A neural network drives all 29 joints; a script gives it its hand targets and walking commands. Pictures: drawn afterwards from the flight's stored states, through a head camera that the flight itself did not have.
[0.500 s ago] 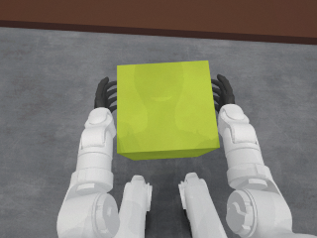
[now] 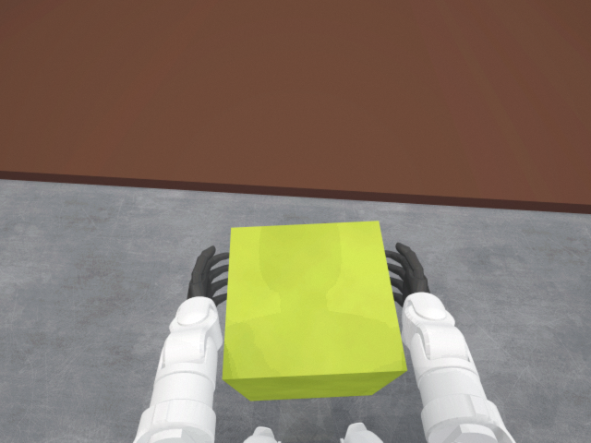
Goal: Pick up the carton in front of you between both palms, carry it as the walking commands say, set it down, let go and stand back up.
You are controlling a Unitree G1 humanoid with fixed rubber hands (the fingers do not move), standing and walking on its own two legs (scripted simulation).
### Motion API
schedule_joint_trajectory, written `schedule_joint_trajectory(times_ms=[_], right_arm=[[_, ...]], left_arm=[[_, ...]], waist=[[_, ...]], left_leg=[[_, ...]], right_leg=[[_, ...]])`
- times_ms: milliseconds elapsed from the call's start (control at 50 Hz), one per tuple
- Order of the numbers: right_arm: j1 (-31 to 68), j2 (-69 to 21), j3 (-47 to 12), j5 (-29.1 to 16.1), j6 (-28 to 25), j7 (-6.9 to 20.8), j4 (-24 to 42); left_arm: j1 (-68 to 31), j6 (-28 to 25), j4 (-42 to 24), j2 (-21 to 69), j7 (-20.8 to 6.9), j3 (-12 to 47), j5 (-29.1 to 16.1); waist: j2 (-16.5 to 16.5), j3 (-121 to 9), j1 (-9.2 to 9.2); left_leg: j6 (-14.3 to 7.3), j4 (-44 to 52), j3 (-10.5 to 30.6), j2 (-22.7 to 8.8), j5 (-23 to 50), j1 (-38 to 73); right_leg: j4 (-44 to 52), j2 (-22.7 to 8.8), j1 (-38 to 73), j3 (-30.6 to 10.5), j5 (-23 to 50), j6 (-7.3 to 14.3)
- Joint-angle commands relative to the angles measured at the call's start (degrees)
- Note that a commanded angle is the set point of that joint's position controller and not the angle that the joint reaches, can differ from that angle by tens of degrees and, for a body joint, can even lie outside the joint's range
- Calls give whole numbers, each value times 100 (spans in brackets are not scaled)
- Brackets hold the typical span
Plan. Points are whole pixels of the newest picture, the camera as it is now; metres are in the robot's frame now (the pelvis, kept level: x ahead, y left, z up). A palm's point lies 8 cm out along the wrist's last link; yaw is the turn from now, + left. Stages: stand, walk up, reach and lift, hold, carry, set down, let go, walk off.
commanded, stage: reach and lift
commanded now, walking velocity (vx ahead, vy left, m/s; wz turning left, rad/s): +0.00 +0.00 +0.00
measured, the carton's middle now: (308, 319) +0.34 +0.00 -0.10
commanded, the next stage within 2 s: hold in 1.42 s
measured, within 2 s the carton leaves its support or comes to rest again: neither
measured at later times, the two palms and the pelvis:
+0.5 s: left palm (168, 284) +0.32 +0.15 +0.10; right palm (450, 276) +0.31 -0.15 +0.10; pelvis +0.03 +0.00 +0.08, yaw +0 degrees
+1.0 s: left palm (164, 280) +0.32 +0.15 +0.11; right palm (452, 272) +0.31 -0.15 +0.11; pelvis +0.02 +0.00 +0.08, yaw +0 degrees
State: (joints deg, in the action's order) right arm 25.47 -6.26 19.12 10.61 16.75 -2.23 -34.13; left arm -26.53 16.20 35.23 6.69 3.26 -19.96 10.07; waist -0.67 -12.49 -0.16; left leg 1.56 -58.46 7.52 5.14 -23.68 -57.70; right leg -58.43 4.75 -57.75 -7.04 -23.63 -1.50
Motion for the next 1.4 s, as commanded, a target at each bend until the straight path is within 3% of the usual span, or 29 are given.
schedule_joint_trajectory(times_ms=[0, 160, 320, 460, 540, 700, 1140, 1380], right_arm=[[2622, -5782, -3286, -622, -13, 1275, -19], [1891, -5794, -3626, -706, 334, 1351, 398], [1401, -5733, -3926, -871, 1090, 1432, 1110], [1402, -5636, -3482, -686, 1670, 1515, 1167], [1830, -5642, -3227, -568, 1730, 1598, 1026], [2352, -5745, -3336, -639, 1720, 1648, 1084], [1568, -5529, -3536, -768, 1985, 1566, 1799], [1452, -5478, -3658, -848, 2160, 1539, 2117]], left_arm=[[-2415, 47, 186, 5890, -1347, 3292, -571], [-1650, 388, -217, 5815, -1441, 3603, -651], [-1211, 1156, -986, 5832, -1565, 3945, -808], [-1215, 1740, -1070, 5602, -1664, 3517, -645], [-1665, 1790, -954, 5618, -1734, 3258, -528], [-2185, 1801, -1009, 5770, -1792, 3352, -581], [-1402, 2060, -1726, 5541, -1694, 3596, -733], [-1272, 2231, -2024, 5474, -1690, 3702, -802]], waist=[[41, -2686, -33], [80, -1943, 17], [60, -966, 13], [35, 179, -5], [36, 361, 1], [43, -33, -6], [45, -108, 4], [66, 3, 12]], left_leg=[[-72, 1153, -328, 238, 1806, 2239], [-94, 2214, -229, 113, 2439, 3557], [-75, 3204, -219, 4, 2637, 4689], [-78, 3701, -295, 1, 1750, 4816], [-108, 3728, -337, -22, 1219, 4775], [-105, 3681, -354, -21, 1237, 4974], [-30, 3892, -334, 46, 2433, 5534], [-36, 3971, -325, 56, 2468, 5592]], right_leg=[[1151, 243, 2366, 308, 1844, 90], [2191, 139, 3679, 198, 2474, 83], [3191, 52, 4753, 188, 2677, 64], [3709, 27, 4962, 248, 1769, 107], [3718, 6, 4915, 296, 1273, 127], [3672, 5, 5080, 325, 1262, 127], [3893, 74, 5608, 308, 2414, 59], [3962, 77, 5721, 291, 2509, 43]])
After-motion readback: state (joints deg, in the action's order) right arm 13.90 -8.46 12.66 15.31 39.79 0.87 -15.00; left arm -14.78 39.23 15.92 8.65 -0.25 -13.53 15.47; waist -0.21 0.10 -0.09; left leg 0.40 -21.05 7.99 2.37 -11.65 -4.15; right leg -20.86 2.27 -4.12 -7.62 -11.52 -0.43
